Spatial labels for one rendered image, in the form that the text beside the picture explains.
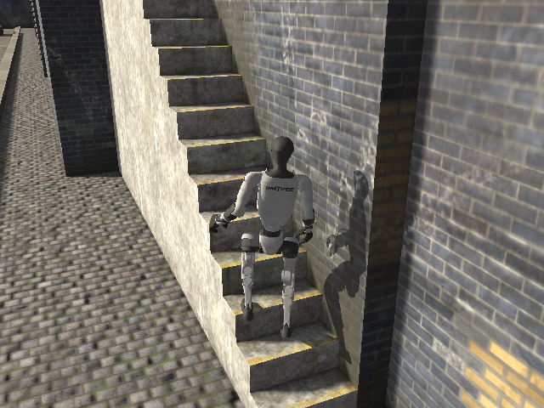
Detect stairs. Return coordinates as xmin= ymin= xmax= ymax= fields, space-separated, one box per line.
xmin=99 ymin=0 xmax=358 ymax=408

